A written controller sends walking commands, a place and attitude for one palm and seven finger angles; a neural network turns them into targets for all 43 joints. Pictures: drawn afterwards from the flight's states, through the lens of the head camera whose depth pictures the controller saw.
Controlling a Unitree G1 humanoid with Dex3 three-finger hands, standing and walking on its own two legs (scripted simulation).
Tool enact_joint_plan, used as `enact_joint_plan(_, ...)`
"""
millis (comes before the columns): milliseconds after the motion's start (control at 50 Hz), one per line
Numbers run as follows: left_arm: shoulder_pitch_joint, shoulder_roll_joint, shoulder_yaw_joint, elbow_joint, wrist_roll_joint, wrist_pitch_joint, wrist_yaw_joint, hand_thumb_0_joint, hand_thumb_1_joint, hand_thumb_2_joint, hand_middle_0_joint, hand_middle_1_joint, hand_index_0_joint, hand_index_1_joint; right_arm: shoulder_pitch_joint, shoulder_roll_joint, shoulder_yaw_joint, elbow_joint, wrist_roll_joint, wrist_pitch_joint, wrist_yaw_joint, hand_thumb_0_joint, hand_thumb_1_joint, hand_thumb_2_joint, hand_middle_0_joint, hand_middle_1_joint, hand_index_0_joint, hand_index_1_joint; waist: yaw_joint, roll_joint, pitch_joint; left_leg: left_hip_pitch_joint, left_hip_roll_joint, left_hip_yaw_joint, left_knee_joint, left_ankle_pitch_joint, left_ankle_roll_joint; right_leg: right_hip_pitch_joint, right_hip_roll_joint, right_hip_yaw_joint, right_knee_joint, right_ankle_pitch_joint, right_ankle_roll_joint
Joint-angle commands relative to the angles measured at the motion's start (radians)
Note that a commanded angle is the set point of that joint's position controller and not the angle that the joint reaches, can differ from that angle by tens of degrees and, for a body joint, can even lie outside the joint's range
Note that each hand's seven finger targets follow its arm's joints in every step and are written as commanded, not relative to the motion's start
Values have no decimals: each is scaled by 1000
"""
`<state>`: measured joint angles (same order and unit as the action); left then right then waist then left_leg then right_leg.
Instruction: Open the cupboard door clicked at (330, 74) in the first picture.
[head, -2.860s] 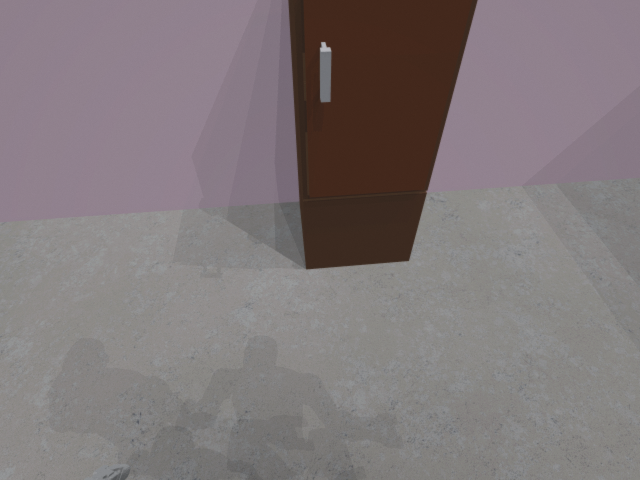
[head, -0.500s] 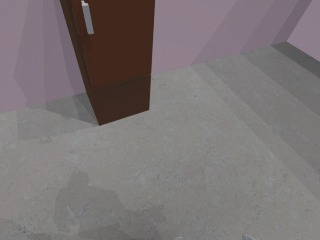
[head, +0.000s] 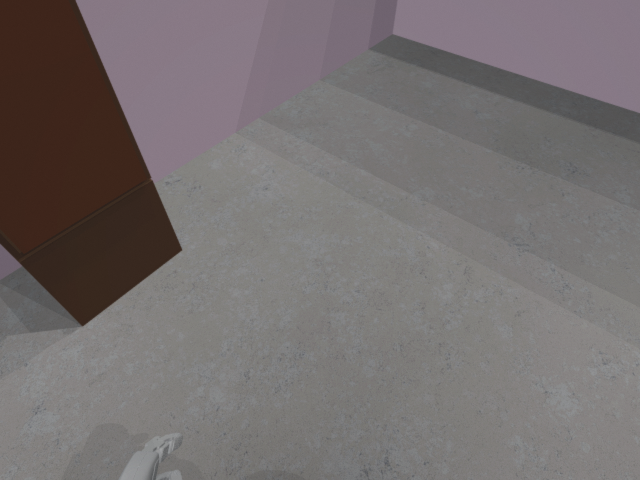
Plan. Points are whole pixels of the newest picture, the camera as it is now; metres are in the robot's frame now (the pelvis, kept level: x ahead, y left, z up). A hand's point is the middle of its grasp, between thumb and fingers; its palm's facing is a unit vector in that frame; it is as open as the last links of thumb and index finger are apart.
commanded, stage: walk to a spot facing it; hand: left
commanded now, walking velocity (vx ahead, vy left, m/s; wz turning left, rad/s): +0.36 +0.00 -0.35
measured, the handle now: out of the picture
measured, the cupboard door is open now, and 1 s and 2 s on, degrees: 0 0 0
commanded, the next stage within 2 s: turn to face it in 0.74 s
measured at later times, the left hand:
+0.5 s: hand (173, 413) +0.25 +0.24 -0.16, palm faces -0.16 -0.98 -0.14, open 7.4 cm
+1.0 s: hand (297, 264) +0.53 +0.05 -0.16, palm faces -0.44 -0.88 -0.19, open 7.4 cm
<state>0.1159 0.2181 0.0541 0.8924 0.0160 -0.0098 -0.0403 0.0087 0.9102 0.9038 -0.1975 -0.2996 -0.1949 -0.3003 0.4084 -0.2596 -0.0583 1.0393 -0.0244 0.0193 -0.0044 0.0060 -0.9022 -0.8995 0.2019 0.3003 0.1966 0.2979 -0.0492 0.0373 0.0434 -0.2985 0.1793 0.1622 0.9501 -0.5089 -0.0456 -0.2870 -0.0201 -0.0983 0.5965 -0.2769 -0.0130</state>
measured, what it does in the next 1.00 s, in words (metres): walks ahead, turning right: left foot, then right foot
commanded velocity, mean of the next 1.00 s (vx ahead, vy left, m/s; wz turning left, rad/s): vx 0.20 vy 0.00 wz -0.29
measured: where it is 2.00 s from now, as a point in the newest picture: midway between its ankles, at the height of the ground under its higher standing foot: (344, 435)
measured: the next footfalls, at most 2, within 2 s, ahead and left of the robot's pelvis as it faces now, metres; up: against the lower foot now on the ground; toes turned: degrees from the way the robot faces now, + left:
left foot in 0.30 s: +0.26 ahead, +0.12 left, +0.00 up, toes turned +2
right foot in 0.90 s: +0.39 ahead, -0.16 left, +0.00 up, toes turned -33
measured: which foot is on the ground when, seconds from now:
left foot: up 0.00-0.28, down 0.30-0.88, up 0.90-1.00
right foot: down 0.00-0.30, up 0.32-0.88, down 0.90-1.00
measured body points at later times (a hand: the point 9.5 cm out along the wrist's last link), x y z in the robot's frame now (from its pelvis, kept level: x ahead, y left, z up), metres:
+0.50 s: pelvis +0.18 +0.05 +0.02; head +0.19 +0.09 +0.47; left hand +0.25 +0.29 -0.15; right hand +0.17 -0.19 -0.11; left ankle +0.22 +0.12 -0.72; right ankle +0.13 -0.08 -0.61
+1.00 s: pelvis +0.34 -0.04 -0.01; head +0.37 -0.06 +0.44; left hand +0.55 +0.10 -0.14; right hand +0.19 -0.22 -0.16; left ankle +0.29 +0.12 -0.64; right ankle +0.36 -0.14 -0.72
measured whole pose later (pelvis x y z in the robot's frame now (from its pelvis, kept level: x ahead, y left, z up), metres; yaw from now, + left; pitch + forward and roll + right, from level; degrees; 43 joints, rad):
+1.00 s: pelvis +0.34 -0.04 -0.01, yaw -25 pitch +0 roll -1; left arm 0.08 0.16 0.04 0.96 0.01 -0.04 0.01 0.01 0.91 0.90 -0.20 -0.30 -0.20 -0.30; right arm 0.36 -0.14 -0.05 1.08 -0.01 0.01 -0.03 0.01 -0.90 -0.90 0.20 0.30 0.20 0.30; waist -0.05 0.03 0.10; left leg -0.36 0.13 0.09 1.22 -0.51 -0.04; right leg -0.40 0.00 -0.17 0.65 -0.25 -0.08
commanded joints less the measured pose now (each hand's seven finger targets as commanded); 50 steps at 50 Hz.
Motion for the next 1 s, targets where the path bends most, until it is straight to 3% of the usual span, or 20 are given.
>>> enact_joint_plan(0, 171, 207, 51, 3, 3, -12, 41, 0, 900, 900, -200, -300, -200, -300, -214, -81, -16, -177, -9, -48, 12, 0, -900, -900, 200, 300, 200, 300, 106, -201, 32, -444, 13, -115, 215, 109, -13, 199, -304, 445, -408, -226, -181)
enact_joint_plan(60, 112, 177, 39, 3, 11, -31, 40, 0, 900, 900, -200, -300, -200, -300, -125, -44, -14, -136, -9, -39, 20, 0, -900, -900, 200, 300, 200, 300, 39, -177, 48, -303, -9, -69, 66, 191, -34, 67, -222, 276, -400, -50, -154)
enact_joint_plan(200, 145, 188, 44, 55, 12, -43, 39, 0, 900, 900, -200, -300, -200, -300, -159, -25, -16, -161, 3, -70, 31, 0, -900, -900, 200, 300, 200, 300, 31, -181, 39, -96, -61, -49, -254, 280, -13, 29, -198, 280, -346, -43, -134)
enact_joint_plan(240, 125, 171, 47, 58, 9, -36, 37, 0, 900, 900, -200, -300, -200, -300, -27, -49, -26, -114, 2, -82, 19, 0, -900, -900, 200, 300, 200, 300, -35, -80, 1, 147, -94, -22, -373, 315, -12, -56, -137, 241, -204, -41, -100)
enact_joint_plan(260, 135, 123, 41, 57, 5, -32, 32, 0, 900, 900, -200, -300, -200, -300, 104, -109, -41, -72, -7, -90, 4, 0, -900, -900, 200, 300, 200, 300, -86, 59, -63, 313, -40, -100, -460, 225, 5, -107, -56, 193, 38, 11, -68)
enact_joint_plan(280, 196, 43, 29, 44, -8, -23, 23, 0, 900, 900, -200, -300, -200, -300, 208, -226, -61, -50, -24, -97, -6, 0, -900, -900, 200, 300, 200, 300, -94, 351, -142, 437, 251, -487, -640, 30, 87, -283, 77, 45, 400, -253, -10)
enact_joint_plan(300, 178, 54, 26, 24, 1, -26, 25, 0, 900, 900, -200, -300, -200, -300, 202, -218, -48, -43, -17, -90, -12, 0, -900, -900, 200, 300, 200, 300, -82, 365, -141, 379, 333, -673, -774, -145, 126, -353, 67, 115, 606, -303, -18)
enact_joint_plan(320, 133, 69, 30, 25, 6, -24, 23, 0, 900, 900, -200, -300, -200, -300, 113, -176, -38, -60, -8, -87, -19, 0, -900, -900, 200, 300, 200, 300, -60, 270, -73, 276, 346, -653, -795, -222, 146, -393, -2, 140, 717, -220, -26)
enact_joint_plan(360, 109, 51, 38, 48, 17, -17, 3, 0, 900, 900, -200, -300, -200, -300, -14, -69, -14, -81, -9, -99, -19, 0, -900, -900, 200, 300, 200, 300, 2, 85, 71, 80, 255, -428, -813, -125, 101, -378, -68, 128, 727, -44, -15)
enact_joint_plan(420, 210, 7, 40, 86, 18, 14, -1, 0, 900, 900, -200, -300, -200, -300, -61, -19, -7, -68, 3, -118, -27, 0, -900, -900, 200, 300, 200, 300, 63, 94, 26, 65, 175, -159, -784, 117, 65, -313, -78, 108, 685, 68, 12)
enact_joint_plan(580, 78, -16, 46, 23, 22, 34, -7, 0, 900, 900, -200, -300, -200, -300, 32, -9, -15, -19, 9, -118, -27, 0, -900, -900, 200, 300, 200, 300, 37, 38, 48, 247, 189, 7, -776, 397, 136, -479, -120, 56, 506, 159, 60)
enact_joint_plan(700, -58, -33, 36, -21, 15, 29, -5, 0, 900, 900, -200, -300, -200, -300, 73, -15, -19, 10, -2, -97, -27, 0, -900, -900, 200, 300, 200, 300, -2, 79, 86, 302, 192, 125, -686, 672, 150, -413, -90, -26, 230, 107, 44)
enact_joint_plan(780, -36, -22, 37, -21, 14, 14, 0, 0, 900, 900, -200, -300, -200, -300, 57, -45, -36, -4, -5, -81, -29, 0, -900, -900, 200, 300, 200, 300, 19, 122, 35, 343, 200, 178, -517, 967, 136, -273, -14, -79, 107, 49, -2)
enact_joint_plan(820, 128, 19, 43, 20, 20, -5, 9, 0, 900, 900, -200, -300, -200, -300, 22, -73, -44, -27, 4, -75, -24, 0, -900, -900, 200, 300, 200, 300, 99, 102, -80, 313, 178, 203, -260, 1071, 96, -25, 40, -113, -9, 108, -27)
enact_joint_plan(840, 244, 76, 54, 57, 26, -26, 20, 0, 900, 900, -200, -300, -200, -300, 37, -49, -34, -31, 12, -75, -15, 0, -900, -900, 200, 300, 200, 300, 150, 10, -178, 137, 139, 177, -45, 901, 56, 262, -18, -46, -89, 313, -48)
enact_joint_plan(860, 337, 187, 74, 80, 21, -42, 39, 0, 900, 900, -200, -300, -200, -300, 85, 41, -13, -50, 28, -74, -11, 0, -900, -900, 200, 300, 200, 300, 158, -246, -327, -207, -29, 136, 244, 15, -2, 586, -349, 372, -63, 811, -170)
enact_joint_plan(880, 371, 218, 68, 97, -8, -37, 50, 0, 900, 900, -200, -300, -200, -300, 28, 40, -7, -64, 26, -66, -25, 0, -900, -900, 200, 300, 200, 300, 164, -191, -360, -239, -80, -26, 404, -148, 0, 543, -430, 398, -82, 1172, -250)
enact_joint_plan(920, 210, 152, 48, 59, -3, -34, 67, 0, 900, 900, -200, -300, -200, -300, 36, 51, -4, -53, 19, -47, -29, 0, -900, -900, 200, 300, 200, 300, 97, -217, -285, -231, -48, -154, 417, -38, 4, 356, -406, 358, -178, 800, -233)
enact_joint_plan(940, 124, 97, 28, 45, -1, -35, 75, 0, 900, 900, -200, -300, -200, -300, 24, 56, 2, -31, 10, -37, -27, 0, -900, -900, 200, 300, 200, 300, 64, -131, -185, -209, -25, -159, 367, 19, 5, 218, -367, 271, -211, 689, -207)
enact_joint_plan(980, 53, 53, 2, 48, 2, -42, 77, 0, 900, 900, -200, -300, -200, -300, 42, 91, 17, 1, 7, -13, -26, 0, -900, -900, 200, 300, 200, 300, 8, -70, -100, -112, -29, -155, 219, 73, 5, 25, -305, 120, -240, 661, -151)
